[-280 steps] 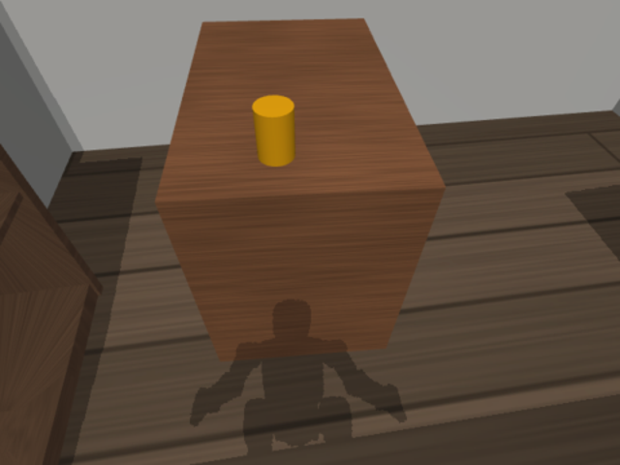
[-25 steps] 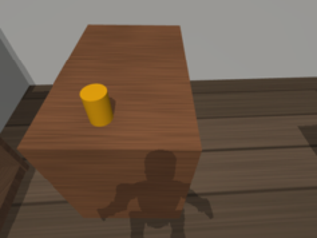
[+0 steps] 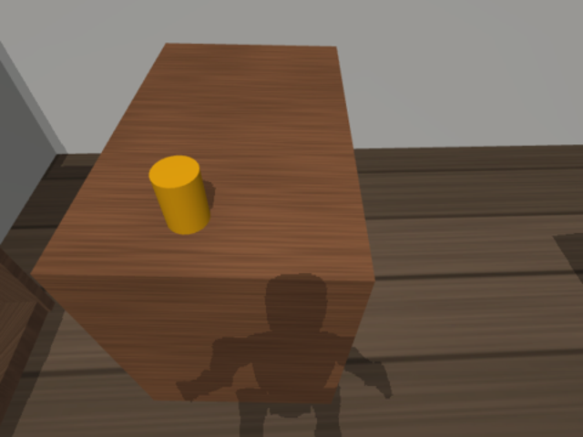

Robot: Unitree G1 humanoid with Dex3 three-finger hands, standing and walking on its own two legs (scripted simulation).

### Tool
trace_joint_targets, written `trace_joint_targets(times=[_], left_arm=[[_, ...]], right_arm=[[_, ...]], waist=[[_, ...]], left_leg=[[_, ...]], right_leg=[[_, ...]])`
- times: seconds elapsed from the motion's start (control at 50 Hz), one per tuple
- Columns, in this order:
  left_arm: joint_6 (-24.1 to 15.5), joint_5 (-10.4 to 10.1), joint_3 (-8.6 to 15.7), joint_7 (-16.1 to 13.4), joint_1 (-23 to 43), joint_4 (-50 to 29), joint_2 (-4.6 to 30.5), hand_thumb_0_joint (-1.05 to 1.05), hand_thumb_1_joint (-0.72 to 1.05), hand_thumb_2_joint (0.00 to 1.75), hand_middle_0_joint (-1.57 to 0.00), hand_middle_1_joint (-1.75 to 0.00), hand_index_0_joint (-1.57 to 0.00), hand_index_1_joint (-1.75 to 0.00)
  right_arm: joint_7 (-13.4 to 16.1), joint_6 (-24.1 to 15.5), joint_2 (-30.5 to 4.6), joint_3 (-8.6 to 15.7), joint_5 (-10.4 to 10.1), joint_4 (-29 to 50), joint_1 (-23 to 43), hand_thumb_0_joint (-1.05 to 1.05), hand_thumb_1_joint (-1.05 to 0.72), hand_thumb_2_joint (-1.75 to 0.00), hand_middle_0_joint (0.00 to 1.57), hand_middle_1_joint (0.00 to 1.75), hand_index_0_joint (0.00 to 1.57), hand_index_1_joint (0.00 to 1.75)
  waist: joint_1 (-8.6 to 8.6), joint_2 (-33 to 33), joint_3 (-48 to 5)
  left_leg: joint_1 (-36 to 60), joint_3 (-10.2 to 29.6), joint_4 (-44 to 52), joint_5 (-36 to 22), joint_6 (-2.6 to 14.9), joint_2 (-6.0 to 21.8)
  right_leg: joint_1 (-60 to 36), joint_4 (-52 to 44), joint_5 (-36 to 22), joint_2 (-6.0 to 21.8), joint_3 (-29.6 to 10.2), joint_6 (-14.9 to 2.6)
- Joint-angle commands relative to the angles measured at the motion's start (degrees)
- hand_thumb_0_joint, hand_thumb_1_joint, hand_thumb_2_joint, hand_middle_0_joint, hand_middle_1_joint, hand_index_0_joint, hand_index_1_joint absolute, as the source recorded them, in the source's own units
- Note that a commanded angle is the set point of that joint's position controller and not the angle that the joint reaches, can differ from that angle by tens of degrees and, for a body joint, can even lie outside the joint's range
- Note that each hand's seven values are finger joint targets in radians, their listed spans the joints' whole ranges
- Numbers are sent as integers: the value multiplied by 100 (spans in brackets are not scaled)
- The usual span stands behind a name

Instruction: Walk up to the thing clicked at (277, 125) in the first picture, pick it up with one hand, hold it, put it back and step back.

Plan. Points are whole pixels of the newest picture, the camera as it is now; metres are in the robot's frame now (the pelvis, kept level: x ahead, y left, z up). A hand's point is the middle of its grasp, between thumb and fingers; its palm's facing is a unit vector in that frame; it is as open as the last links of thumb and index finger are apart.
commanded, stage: stand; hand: left
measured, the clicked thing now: (182, 196) +0.51 +0.18 +0.02
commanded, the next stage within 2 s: rise first in 0.70 s
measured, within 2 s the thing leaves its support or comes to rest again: neither
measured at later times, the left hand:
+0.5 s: hand out of the picture +0.07 +0.25 -0.16, palm faces -0.03 -0.94 -0.34, open 7.4 cm
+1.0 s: hand out of the picture +0.16 +0.24 -0.13, palm faces +0.15 -0.94 -0.31, open 10.0 cm
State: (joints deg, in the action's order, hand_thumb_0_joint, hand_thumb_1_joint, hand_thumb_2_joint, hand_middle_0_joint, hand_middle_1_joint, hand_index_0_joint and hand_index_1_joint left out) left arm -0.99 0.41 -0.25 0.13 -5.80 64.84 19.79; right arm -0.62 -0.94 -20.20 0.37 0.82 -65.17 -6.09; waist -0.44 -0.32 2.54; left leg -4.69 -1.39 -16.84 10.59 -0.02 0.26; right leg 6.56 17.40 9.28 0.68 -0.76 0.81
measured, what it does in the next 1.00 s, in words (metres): stands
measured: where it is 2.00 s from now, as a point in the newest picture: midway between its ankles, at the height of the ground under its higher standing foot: outside the picture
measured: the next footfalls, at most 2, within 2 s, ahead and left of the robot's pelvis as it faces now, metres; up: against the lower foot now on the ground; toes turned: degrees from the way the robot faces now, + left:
none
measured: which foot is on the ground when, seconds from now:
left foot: down 0.00-1.00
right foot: down 0.00-1.00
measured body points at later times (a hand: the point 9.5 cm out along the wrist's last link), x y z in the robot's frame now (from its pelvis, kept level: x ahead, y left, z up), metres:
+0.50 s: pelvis +0.00 +0.00 +0.00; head +0.02 +0.00 +0.45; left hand +0.08 +0.30 -0.13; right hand +0.08 -0.30 -0.13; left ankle -0.02 +0.12 -0.75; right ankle +0.00 -0.13 -0.75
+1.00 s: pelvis -0.02 +0.00 -0.01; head +0.03 +0.00 +0.44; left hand +0.15 +0.29 -0.11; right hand +0.14 -0.28 -0.12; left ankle -0.02 +0.12 -0.75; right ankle +0.00 -0.13 -0.75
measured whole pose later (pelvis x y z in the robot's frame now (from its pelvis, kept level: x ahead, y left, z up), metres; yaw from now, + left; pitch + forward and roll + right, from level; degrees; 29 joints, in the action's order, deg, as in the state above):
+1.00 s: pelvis -0.02 +0.00 -0.01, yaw +1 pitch +1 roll +0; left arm -4.6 -3.9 4.9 -3.2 -3.0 49.8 17.0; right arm 2.5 -5.7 -16.7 4.9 -3.4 -52.8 -2.3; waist -0.1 -0.2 3.9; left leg -13.8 -0.9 -25.3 13.1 0.2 0.2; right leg 15.0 24.9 11.4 0.8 -0.4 0.8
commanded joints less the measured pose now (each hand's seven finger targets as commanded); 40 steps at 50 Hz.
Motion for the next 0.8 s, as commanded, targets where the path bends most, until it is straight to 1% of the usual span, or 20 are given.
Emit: trace_joint_targets(times=[0.0, 0.02, 0.04, 0.06, 0.14, 0.16, 0.18, 0.3, 0.32, 0.34, 0.36, 0.42, 0.44, 0.48, 0.5, 0.62, 0.64, 0.72, 0.76, 0.78], left_arm=[[-105, 3, 208, -84, 238, -306, 1238, 0, 90, 90, -20, -30, -20, -30], [-101, 9, 211, -77, 200, -295, 1231, 0, 90, 90, -20, -30, -20, -30], [-99, 15, 223, -80, 201, -302, 1279, 0, 90, 90, -20, -30, -20, -30], [-107, 2, 207, -76, 180, -298, 1218, 0, 90, 90, -20, -30, -20, -30], [-117, 5, 216, -80, 192, -311, 1224, 0, 90, 90, -20, -30, -20, -30], [-121, -2, 221, -87, 193, -311, 1263, 0, 90, 90, -20, -30, -20, -30], [-114, 18, 229, -85, 207, -324, 1259, 0, 90, 90, -20, -30, -20, -30], [-92, 4, 211, -78, 162, -297, 1230, 0, 90, 90, -20, -30, -20, -30], [-95, 8, 212, -76, 156, -304, 1236, 0, 90, 90, -20, -30, -20, -30], [-92, 20, 214, -73, 180, -319, 1214, 0, 90, 90, -20, -30, -20, -30], [-87, 8, 222, -77, 142, -309, 1230, 0, 90, 90, -20, -30, -20, -30], [-88, 13, 229, -81, 144, -295, 1250, 0, 90, 90, -20, -30, -20, -30], [-93, 3, 209, -78, 81, -282, 1211, 0, 90, 90, -20, -30, -20, -30], [-93, 23, 217, -80, 108, -287, 1219, 0, 90, 90, -20, -30, -20, -30], [-97, 20, 226, -89, 160, -299, 1258, 0, 90, 90, -20, -30, -20, -30], [-99, 19, 208, -84, 84, -315, 1188, 0, 90, 90, -20, -30, -20, -30], [-94, 10, 224, -87, 127, -308, 1233, 0, 90, 90, -20, -30, -20, -30], [-89, 19, 218, -86, 95, -305, 1211, 0, 90, 90, -20, -30, -20, -30], [-88, 24, 232, -90, 122, -321, 1239, 0, 90, 90, -20, -30, -20, -30], [-89, 2, 224, -89, 114, -303, 1245, 0, 82, 82, -12, -22, -12, -22]], right_arm=[[94, -94, -1191, 201, -36, 320, 199, 0, -90, -90, 20, 30, 20, 30], [93, -93, -1207, 202, -33, 318, 196, 0, -90, -90, 20, 30, 20, 30], [95, -90, -1189, 206, -32, 332, 182, 0, -90, -90, 20, 30, 20, 30], [93, -97, -1232, 211, -39, 330, 232, 0, -90, -90, 20, 30, 20, 30], [97, -117, -1202, 192, -39, 351, 202, 0, -90, -90, 20, 30, 20, 30], [95, -112, -1176, 188, -35, 347, 163, 0, -90, -90, 20, 30, 20, 30], [105, -106, -1200, 203, -28, 367, 210, 0, -90, -90, 20, 30, 20, 30], [99, -92, -1195, 202, -36, 339, 240, 0, -90, -90, 20, 30, 20, 30], [101, -92, -1200, 207, -37, 341, 199, 0, -90, -90, 20, 30, 20, 30], [106, -94, -1215, 204, -25, 341, 173, 0, -90, -90, 20, 30, 20, 30], [107, -98, -1219, 206, -32, 338, 171, 0, -90, -90, 20, 30, 20, 30], [105, -107, -1191, 192, -27, 353, 155, 0, -90, -90, 20, 30, 20, 30], [103, -110, -1215, 190, -43, 349, 225, 0, -90, -90, 20, 30, 20, 30], [109, -95, -1229, 205, -41, 355, 208, 0, -90, -90, 20, 30, 20, 30], [106, -91, -1189, 197, -36, 356, 151, 0, -90, -90, 20, 30, 20, 30], [111, -116, -1225, 194, -43, 376, 183, 0, -90, -90, 20, 30, 20, 30], [116, -115, -1198, 186, -38, 366, 117, 0, -90, -90, 20, 30, 20, 30], [120, -99, -1227, 202, -40, 388, 200, 0, -90, -90, 20, 30, 20, 30], [121, -96, -1215, 199, -37, 396, 136, 0, -90, -90, 20, 30, 20, 30], [113, -101, -1199, 183, -42, 383, 133, 0, -82, -82, 12, 22, 12, 22]], waist=[[15, 105, -382], [27, 84, -387], [16, 115, -489], [41, 54, -438], [27, 27, -509], [15, 73, -496], [27, 93, -528], [43, 55, -370], [25, 71, -429], [26, 13, -457], [33, -23, -471], [37, 65, -475], [65, 35, -432], [54, 74, -481], [26, 130, -474], [58, 9, -564], [29, 46, -517], [59, 58, -496], [34, 79, -480], [36, 54, -426]], left_leg=[[-32, 571, 237, -670, 117, 772], [-31, 559, 240, -651, 128, 766], [54, 566, 243, -738, 120, 778], [67, 568, 206, -840, 126, 773], [50, 551, 197, -1074, 125, 784], [47, 570, 221, -954, 101, 766], [112, 539, 177, -1041, 136, 802], [31, 564, 233, -719, 105, 766], [70, 564, 232, -731, 111, 775], [-28, 539, 229, -812, 129, 771], [-21, 560, 265, -740, 111, 753], [-32, 565, 247, -949, 129, 777], [48, 590, 231, -946, 103, 755], [72, 572, 200, -813, 133, 768], [39, 586, 200, -908, 139, 776], [157, 570, 158, -1283, 139, 795], [98, 548, 166, -1281, 131, 772], [158, 569, 150, -1147, 141, 782], [90, 549, 172, -1134, 139, 766], [63, 577, 207, -1089, 126, 758]], right_leg=[[-125, -275, -781, 707, -509, -179], [-137, -287, -814, 712, -511, -179], [-151, -242, -839, 700, -488, -196], [-128, -266, -946, 713, -506, -193], [-271, -210, -1227, 738, -488, -185], [-222, -224, -1069, 713, -465, -164], [-205, -200, -1145, 732, -472, -190], [-79, -278, -786, 693, -483, -192], [-106, -263, -795, 701, -500, -201], [-205, -264, -957, 729, -509, -211], [-223, -231, -867, 704, -486, -203], [-287, -192, -1012, 727, -477, -197], [-168, -228, -962, 699, -456, -174], [-157, -252, -894, 712, -465, -179], [-230, -225, -997, 730, -463, -196], [-275, -144, -1316, 734, -435, -198], [-288, -160, -1324, 746, -463, -190], [-226, -191, -1215, 725, -442, -190], [-260, -182, -1203, 736, -452, -190], [-245, -213, -1143, 718, -437, -177]])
